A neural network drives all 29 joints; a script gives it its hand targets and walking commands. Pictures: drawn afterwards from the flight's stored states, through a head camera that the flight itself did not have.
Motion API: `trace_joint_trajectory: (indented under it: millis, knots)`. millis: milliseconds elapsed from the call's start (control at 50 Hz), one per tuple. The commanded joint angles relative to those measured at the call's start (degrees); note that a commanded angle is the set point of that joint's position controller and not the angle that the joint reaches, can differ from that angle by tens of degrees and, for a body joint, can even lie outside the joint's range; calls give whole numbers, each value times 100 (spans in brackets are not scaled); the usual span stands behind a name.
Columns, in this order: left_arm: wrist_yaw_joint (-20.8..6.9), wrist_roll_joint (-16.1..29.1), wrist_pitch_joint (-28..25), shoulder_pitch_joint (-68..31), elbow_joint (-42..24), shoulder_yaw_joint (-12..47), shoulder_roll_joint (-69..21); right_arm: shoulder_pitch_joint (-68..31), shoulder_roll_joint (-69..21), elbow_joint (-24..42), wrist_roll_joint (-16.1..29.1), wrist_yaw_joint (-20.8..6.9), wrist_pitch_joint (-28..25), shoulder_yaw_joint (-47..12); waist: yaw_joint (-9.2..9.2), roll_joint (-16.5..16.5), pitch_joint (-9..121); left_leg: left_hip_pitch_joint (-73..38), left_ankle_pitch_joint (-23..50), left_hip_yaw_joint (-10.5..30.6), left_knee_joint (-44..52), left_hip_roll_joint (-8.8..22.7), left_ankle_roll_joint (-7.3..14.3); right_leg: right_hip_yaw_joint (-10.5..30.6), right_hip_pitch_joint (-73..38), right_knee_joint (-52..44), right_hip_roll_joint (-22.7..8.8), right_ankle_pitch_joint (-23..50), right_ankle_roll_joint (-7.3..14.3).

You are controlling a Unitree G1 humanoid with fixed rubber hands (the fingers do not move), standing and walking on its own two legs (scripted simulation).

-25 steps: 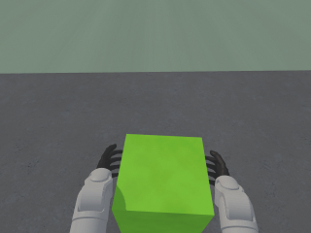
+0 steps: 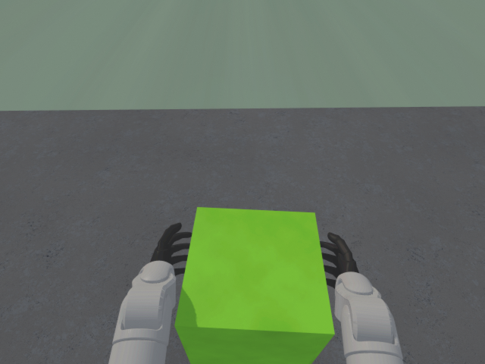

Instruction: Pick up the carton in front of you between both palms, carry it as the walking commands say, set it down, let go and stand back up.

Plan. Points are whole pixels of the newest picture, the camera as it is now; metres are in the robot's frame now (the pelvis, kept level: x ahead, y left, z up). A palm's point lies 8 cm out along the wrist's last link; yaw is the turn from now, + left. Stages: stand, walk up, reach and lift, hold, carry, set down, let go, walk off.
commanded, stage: carry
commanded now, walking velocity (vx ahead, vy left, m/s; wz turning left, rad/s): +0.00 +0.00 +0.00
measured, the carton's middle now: (251, 294) +0.29 +0.00 -0.05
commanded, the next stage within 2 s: hold in 0.08 s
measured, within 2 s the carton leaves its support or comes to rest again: neither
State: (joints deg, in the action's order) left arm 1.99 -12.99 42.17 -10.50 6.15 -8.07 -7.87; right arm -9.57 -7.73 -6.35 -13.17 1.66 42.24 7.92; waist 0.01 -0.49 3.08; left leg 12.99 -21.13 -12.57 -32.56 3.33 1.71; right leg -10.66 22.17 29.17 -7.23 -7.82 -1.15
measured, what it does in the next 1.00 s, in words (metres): shifts its weight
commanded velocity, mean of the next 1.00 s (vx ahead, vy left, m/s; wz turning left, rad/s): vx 0.00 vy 0.00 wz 0.00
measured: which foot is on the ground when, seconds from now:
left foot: down 0.00-1.00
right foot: down 0.00-1.00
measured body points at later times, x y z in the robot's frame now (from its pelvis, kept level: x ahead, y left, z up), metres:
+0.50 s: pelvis -0.01 -0.04 +0.01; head -0.02 -0.06 +0.46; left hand +0.24 +0.17 +0.04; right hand +0.32 -0.12 +0.04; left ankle -0.04 +0.09 -0.73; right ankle +0.08 -0.17 -0.73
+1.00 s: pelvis -0.01 -0.08 +0.01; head -0.04 -0.10 +0.46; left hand +0.25 +0.15 +0.05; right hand +0.32 -0.15 +0.04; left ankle -0.04 +0.08 -0.73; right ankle +0.07 -0.17 -0.73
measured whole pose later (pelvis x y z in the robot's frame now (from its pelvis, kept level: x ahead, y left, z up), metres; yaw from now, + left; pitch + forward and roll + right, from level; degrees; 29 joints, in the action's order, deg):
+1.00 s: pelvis -0.01 -0.08 +0.01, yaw +14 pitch -7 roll +0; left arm -2.5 -18.5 37.7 -17.4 19.5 -16.5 -9.3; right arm -15.5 -8.8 -16.1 -18.1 -1.3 41.0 12.9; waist 0.0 -2.1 -1.1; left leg 1.9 -12.0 8.8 -20.4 1.0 -2.1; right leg 2.1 5.9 19.0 1.9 -6.2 0.5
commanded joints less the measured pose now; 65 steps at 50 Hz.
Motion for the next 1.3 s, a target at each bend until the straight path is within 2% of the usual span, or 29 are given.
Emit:
trace_joint_trajectory:
  millis: [0,60,80,100,120,140,220,340,400,420,500,620,680,700,720,780,820,940,960,980,1000,1060,1080,1120,1140,1160,1180,1240,1280]
  knots:
    - [-1305,1350,-108,-1852,-223,3134,-5073,-2157,-5109,479,1393,-1335,-168,-3172,5,-116,1501,-112,2149,496,627,764,-88,188,-1019,-75,-274,1322,71]
    - [-1347,1355,-167,-2065,-350,3212,-5101,-2228,-4953,363,1397,-1338,-164,-3091,-2,-82,1469,-90,1639,588,738,685,-77,239,-1062,-54,-379,1070,37]
    - [-1405,1048,-316,-1668,190,2617,-5108,-1996,-4977,597,1265,-1366,-238,-2980,-297,-719,530,624,3050,1978,1459,-425,-68,1202,-2650,-382,1343,1494,316]
    - [-1332,1243,-500,-1656,73,2799,-5074,-1935,-4863,995,1373,-1309,-355,-2925,54,-327,934,26,3791,1987,1175,-435,-85,1421,-2673,-508,1294,1836,337]
    - [-1324,1393,-615,-1770,-280,2969,-5139,-1925,-5000,1212,1529,-1304,-389,-3351,65,-382,1316,-230,3529,2066,1235,-382,-94,1307,-2874,-459,1382,1987,315]
    - [-1241,1067,-566,-1407,50,2761,-4901,-1836,-4788,735,1274,-1307,-426,-3015,-58,-278,1059,-656,4298,2126,1166,-581,-183,1340,-2659,-637,1375,2065,307]
    - [-1251,908,-675,-1597,53,2622,-4703,-2392,-4845,993,1427,-1401,-454,-3290,-391,16,1029,-762,2564,1887,1595,-664,1,1283,-2482,-616,1445,1269,-9]
    - [-1539,1318,-551,-2749,169,3213,-5010,-1994,-4753,-7,1027,-1367,-458,-2647,517,-455,556,-681,1790,1654,1617,-835,-300,1207,-2359,-924,1521,583,81]
    - [-1612,1133,-453,-2648,288,2779,-5114,-2382,-5035,-93,959,-1464,-380,-2661,414,-403,740,-794,1775,1546,1541,-990,-374,1203,-2366,-1101,1404,598,65]
    - [-1644,1164,-472,-2622,331,2928,-5197,-2495,-5452,-147,1165,-1493,-400,-2947,-78,-199,685,-325,1445,1686,1643,-891,-235,1254,-2609,-913,1426,417,40]
    - [-1716,1356,-534,-2790,559,2787,-5295,-2224,-5451,-468,1093,-1558,-332,-2865,237,-145,815,-72,1468,1643,1524,-929,-125,1428,-3192,-1028,1281,674,49]
    - [-1785,879,-533,-2598,1123,2066,-5341,-3405,-5471,-155,1113,-1601,-344,-2803,-290,452,870,190,923,1662,1709,-976,-2,1384,-3389,-1222,1176,208,-185]
    - [-1911,820,-581,-2911,1683,1880,-5264,-3345,-5385,-670,961,-1717,-338,-2584,12,334,541,58,569,1586,1652,-912,36,1346,-2731,-1388,1123,-518,-142]
    - [-1911,769,-636,-2905,1430,1853,-5237,-3112,-5516,-1072,957,-1776,-298,-2481,-176,340,356,151,506,1588,1884,-936,86,1323,-2629,-1429,1189,-692,-163]
    - [-1945,1030,-681,-3246,1133,2215,-5419,-3379,-5737,-478,1120,-1770,-411,-2775,66,345,1100,40,768,1621,1692,-902,52,1469,-3061,-1354,1095,-259,-170]
    - [-1897,929,-547,-3372,1146,2197,-5422,-3237,-5620,-658,982,-1711,-277,-2644,141,190,619,55,527,1606,1697,-875,-10,1480,-2906,-1287,1110,-177,-99]
    - [-1900,573,-489,-2870,1689,1521,-5331,-3122,-5225,-1259,766,-1749,-214,-2159,-44,76,313,480,199,1645,1862,-849,-54,1469,-3131,-1377,1104,-673,-65]
    - [-1866,660,-603,-3259,1506,1695,-5365,-3619,-5307,-924,939,-1715,-345,-2335,-155,158,680,82,776,1561,1726,-908,-75,1291,-2983,-1316,1172,-21,-112]
    - [-1865,601,-621,-3500,1849,1594,-5541,-3456,-5162,-1194,625,-1692,-390,-1962,334,-168,312,399,402,1548,1630,-959,-134,1415,-2671,-1281,1187,-76,-12]
    - [-1848,488,-671,-3303,1897,1404,-5189,-3579,-5082,-1455,591,-1726,-437,-1875,-199,297,256,106,413,1590,1684,-887,-86,1197,-2619,-1224,1215,-379,-123]
    - [-1798,458,-753,-3432,1714,1470,-5305,-3620,-5168,-1392,636,-1780,-548,-1853,10,-187,286,120,263,1437,1598,-1002,-125,1270,-2494,-1206,1193,-622,7]
    - [-1740,441,-1031,-4579,2105,1157,-5301,-4428,-4791,-1738,314,-1712,-887,-1372,241,-21,365,569,-329,1455,1246,-950,-111,1259,-2325,-889,1243,-1307,123]
    - [-1710,118,-1113,-4071,2760,645,-5137,-4655,-4787,-2221,388,-1699,-972,-1059,-141,-151,388,804,-624,1557,1266,-847,-47,1215,-2390,-661,1222,-1526,37]
    - [-1528,-334,-1350,-4246,3024,150,-4980,-4570,-4159,-2339,-202,-1647,-1280,-445,329,41,-38,1154,-335,1450,899,-914,-179,1125,-1590,-467,1277,-1111,145]
    - [-1441,-347,-1471,-4458,3057,163,-4779,-4469,-3945,-2643,-369,-1608,-1348,-4,335,-231,-39,1496,-285,1563,960,-865,-193,1060,-1375,-134,1417,-700,207]
    - [-1347,-803,-1590,-4221,3156,-430,-4394,-4817,-3754,-2668,-550,-1528,-1482,100,-18,-186,-115,1761,-244,1442,664,-983,-178,1156,-1099,-73,1285,-765,107]
    - [-1232,-681,-1694,-4346,2830,-172,-4517,-4414,-3544,-3049,-755,-1547,-1582,501,459,-166,88,1657,-20,1559,558,-927,-276,1057,-924,-106,1378,-842,253]
    - [-1103,-595,-2173,-4606,2748,-95,-4452,-4581,-3656,-2973,-559,-1591,-2039,177,150,-230,742,2018,637,1409,337,-1038,-364,1088,-822,386,1467,228,129]
    - [-1004,-608,-2420,-4234,3093,-207,-4309,-4525,-3348,-2988,-736,-1602,-2330,120,344,-83,1237,1968,908,1457,63,-1013,-375,965,-283,673,1455,319,107]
